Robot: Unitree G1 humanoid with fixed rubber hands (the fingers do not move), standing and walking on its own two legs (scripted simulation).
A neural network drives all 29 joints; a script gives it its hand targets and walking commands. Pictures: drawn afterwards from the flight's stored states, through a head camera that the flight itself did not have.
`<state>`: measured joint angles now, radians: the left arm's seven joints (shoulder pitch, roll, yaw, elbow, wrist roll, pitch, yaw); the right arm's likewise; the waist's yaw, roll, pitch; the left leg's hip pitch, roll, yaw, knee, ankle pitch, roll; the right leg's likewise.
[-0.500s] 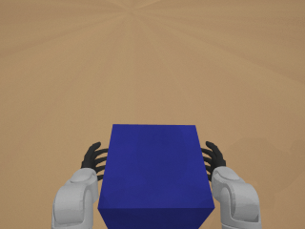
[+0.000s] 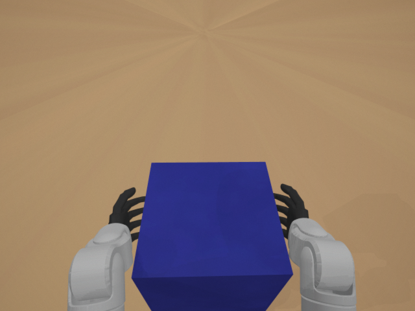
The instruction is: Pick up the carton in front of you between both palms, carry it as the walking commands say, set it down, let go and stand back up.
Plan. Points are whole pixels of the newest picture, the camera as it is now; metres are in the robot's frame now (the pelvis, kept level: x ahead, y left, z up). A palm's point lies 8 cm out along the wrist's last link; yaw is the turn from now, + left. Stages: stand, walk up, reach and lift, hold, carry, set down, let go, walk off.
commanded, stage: carry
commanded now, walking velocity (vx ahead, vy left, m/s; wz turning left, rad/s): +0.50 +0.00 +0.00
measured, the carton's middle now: (209, 244) +0.27 +0.01 +0.00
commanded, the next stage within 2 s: none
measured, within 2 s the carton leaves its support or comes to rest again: neither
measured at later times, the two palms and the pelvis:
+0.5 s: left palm (140, 116) +0.60 +0.18 +0.05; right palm (254, 114) +0.59 -0.11 +0.06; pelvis +0.33 +0.05 +0.00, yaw -3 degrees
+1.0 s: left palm (155, 74) +0.77 +0.16 +0.07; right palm (254, 72) +0.77 -0.14 +0.07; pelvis +0.50 +0.02 -0.01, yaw +0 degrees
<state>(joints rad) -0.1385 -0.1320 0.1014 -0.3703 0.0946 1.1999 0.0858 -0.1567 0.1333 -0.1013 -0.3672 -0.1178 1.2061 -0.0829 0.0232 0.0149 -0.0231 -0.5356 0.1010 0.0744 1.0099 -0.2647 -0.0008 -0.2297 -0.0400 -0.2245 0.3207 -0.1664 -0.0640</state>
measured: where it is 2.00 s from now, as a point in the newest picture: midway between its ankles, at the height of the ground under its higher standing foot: (206, 276)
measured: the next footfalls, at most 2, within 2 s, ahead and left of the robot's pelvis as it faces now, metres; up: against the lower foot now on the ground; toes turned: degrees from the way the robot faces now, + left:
left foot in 0.26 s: +0.40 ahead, +0.14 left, +0.00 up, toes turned +7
right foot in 0.66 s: +0.55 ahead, -0.09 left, +0.00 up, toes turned +14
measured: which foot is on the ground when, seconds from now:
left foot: up 0.00-0.24, down 0.26-1.00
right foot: down 0.00-0.30, up 0.32-0.64, down 0.66-1.00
